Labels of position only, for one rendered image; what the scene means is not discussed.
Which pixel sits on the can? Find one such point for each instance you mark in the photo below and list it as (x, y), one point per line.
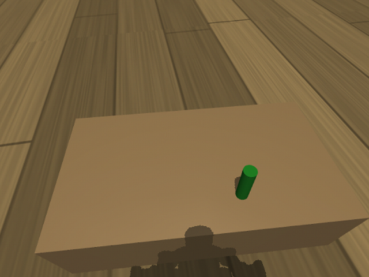
(246, 181)

